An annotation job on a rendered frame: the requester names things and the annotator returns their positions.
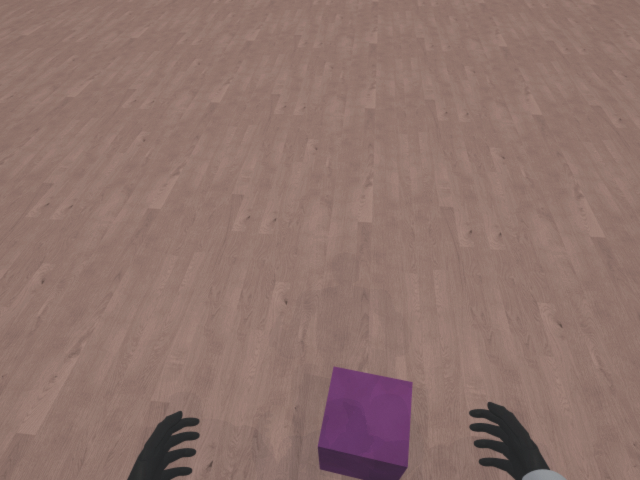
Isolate carton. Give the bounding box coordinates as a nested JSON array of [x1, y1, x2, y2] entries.
[[318, 367, 413, 480]]

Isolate left robot hand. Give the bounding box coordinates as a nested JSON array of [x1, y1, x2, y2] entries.
[[127, 411, 200, 480]]

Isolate right robot hand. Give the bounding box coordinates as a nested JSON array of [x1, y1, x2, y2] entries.
[[469, 402, 550, 480]]

